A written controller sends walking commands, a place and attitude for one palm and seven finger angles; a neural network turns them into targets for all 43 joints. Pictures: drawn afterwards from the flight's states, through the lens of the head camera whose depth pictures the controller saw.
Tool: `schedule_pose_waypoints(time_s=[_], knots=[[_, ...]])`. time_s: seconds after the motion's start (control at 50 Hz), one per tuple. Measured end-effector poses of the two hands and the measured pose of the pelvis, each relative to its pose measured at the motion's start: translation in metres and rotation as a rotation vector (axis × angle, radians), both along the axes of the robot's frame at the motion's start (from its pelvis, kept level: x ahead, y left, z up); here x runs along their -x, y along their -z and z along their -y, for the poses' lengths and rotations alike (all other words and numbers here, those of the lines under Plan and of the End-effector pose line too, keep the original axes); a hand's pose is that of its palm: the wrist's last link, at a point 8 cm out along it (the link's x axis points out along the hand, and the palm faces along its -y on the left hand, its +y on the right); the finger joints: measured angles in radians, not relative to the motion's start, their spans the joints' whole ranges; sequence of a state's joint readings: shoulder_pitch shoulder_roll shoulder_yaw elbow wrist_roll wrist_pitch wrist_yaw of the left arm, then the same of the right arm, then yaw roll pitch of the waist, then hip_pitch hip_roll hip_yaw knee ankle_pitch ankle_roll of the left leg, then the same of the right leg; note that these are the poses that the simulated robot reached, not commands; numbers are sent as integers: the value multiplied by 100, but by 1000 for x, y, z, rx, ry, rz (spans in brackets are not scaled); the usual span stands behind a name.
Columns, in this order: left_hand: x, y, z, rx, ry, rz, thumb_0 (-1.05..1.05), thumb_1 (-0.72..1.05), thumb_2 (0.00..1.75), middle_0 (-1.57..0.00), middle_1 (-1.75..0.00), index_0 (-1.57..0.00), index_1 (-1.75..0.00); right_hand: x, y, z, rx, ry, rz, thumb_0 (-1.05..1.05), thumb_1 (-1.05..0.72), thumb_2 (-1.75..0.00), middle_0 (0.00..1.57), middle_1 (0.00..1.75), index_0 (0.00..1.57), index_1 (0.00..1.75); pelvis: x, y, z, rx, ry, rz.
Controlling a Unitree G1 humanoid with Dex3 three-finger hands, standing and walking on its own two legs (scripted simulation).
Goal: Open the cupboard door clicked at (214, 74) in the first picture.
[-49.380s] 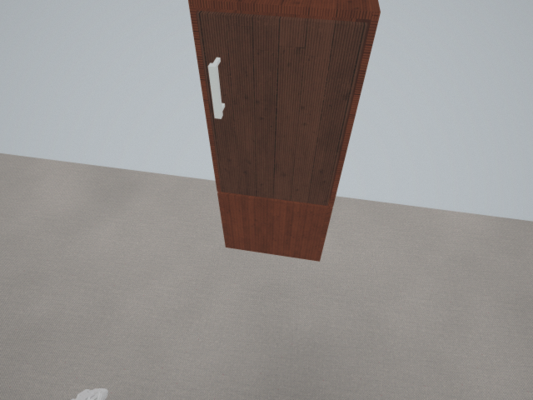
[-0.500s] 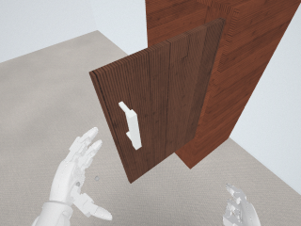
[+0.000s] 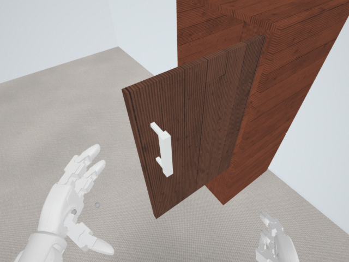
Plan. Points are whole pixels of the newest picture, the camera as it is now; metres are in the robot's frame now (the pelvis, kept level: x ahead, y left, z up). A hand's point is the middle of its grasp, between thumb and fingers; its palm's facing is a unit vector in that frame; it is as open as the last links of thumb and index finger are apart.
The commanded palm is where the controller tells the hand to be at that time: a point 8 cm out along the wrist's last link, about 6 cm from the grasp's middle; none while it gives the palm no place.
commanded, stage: draw the hand back to the body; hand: left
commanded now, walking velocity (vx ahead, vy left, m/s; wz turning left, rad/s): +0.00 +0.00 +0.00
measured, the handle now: (161, 150) +0.35 +0.06 +0.08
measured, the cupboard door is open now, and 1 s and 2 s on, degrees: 90 90 90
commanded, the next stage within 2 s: step back with the hand held close in 1.18 s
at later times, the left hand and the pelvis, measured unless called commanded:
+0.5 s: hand (47, 188) +0.21 +0.24 +0.15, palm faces +0.32 -0.87 -0.37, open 12.7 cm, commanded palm +0.16 +0.28 +0.17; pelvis +0.01 +0.02 +0.03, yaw -1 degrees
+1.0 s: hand (22, 174) +0.21 +0.26 +0.19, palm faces +0.44 -0.81 -0.40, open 7.7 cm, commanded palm +0.16 +0.30 +0.20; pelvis +0.01 +0.01 +0.04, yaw -2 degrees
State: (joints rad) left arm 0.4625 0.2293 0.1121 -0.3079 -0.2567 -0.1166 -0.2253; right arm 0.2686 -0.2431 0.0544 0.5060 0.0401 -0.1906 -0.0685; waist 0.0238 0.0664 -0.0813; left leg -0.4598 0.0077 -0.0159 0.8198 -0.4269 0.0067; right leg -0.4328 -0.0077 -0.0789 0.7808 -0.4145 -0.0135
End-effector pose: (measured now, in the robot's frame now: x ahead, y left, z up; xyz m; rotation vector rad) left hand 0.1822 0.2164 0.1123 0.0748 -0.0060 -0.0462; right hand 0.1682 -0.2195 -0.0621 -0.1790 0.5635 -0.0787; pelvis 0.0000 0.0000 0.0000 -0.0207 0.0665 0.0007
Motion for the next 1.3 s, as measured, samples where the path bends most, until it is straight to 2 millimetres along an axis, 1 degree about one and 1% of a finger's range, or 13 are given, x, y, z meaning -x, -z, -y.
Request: schedule_pose_waypoints(time_s=[0.12, 0.18, 0.24, 0.36, 0.52, 0.66, 0.84, 0.92, 1.02, 1.14, 1.3], knots=[[6, -12, -14, -4, -7, 15, -1, -47, 32, -15, -30, -15, -30, -7, -9, -4, 10, -10, 31, 1, -90, -90, 20, 30, 20, 30, 0, -4, -4, 3, -3, 20], [9, -21, -24, -124, -106, 9, -1, -42, 34, -16, -30, -16, -30, -8, -14, -7, 28, -8, 27, 1, -90, -90, 20, 30, 20, 30, 0, -9, -5, 3, 5, 42], [12, -28, -32, -192, -211, 6, -1, -34, 37, -16, -30, -16, -30, -8, -18, -11, 35, -5, 8, 1, -91, -90, 20, 30, 20, 30, -1, -15, -8, 3, 9, 63], [16, -39, -47, -264, -315, 9, 0, -16, 45, -17, -30, -17, -30, -6, -19, -18, 41, -13, -43, 1, -90, -90, 20, 30, 20, 30, -4, -25, -13, -1, 14, 96], [11, -59, -65, -318, -374, 54, 0, 11, 56, -18, -30, -18, -30, -8, -18, -23, 32, -17, -86, 1, -90, -90, 20, 30, 20, 30, -10, -33, -18, -7, 24, 123], [8, -76, -77, -355, -409, 97, 1, 35, 67, -19, -30, -19, -30, -14, -21, -20, 28, -10, -94, 1, -90, -89, 20, 30, 20, 30, -14, -35, -18, -8, 32, 133], [11, -96, -90, -397, -472, 156, 1, 66, 80, -20, -30, -20, -30, -18, -22, -11, 29, 1, -98, 1, -91, -90, 20, 30, 20, 30, -16, -37, -14, -7, 34, 141], [13, -99, -90, -396, -490, 165, 1, 77, 85, -20, -30, -20, -30, -17, -21, -7, 25, 3, -102, 1, -91, -90, 20, 30, 20, 30, -14, -37, -11, -9, 33, 142], [15, -92, -82, -376, -479, 142, 2, 84, 88, -20, -30, -21, -30, -14, -20, -2, 25, 8, -110, 1, -91, -90, 20, 30, 20, 30, -12, -38, -7, -9, 33, 145], [17, -91, -76, -377, -467, 141, 2, 88, 90, -21, -30, -21, -30, -9, -19, 2, 27, 18, -110, 1, -91, -90, 20, 30, 20, 30, -10, -38, -3, -9, 34, 151], [19, -93, -73, -380, -469, 146, 2, 89, 90, -21, -30, -21, -30, -4, -18, 7, 23, 26, -112, 1, -91, -90, 20, 30, 20, 30, -6, -38, 2, -8, 35, 155]])
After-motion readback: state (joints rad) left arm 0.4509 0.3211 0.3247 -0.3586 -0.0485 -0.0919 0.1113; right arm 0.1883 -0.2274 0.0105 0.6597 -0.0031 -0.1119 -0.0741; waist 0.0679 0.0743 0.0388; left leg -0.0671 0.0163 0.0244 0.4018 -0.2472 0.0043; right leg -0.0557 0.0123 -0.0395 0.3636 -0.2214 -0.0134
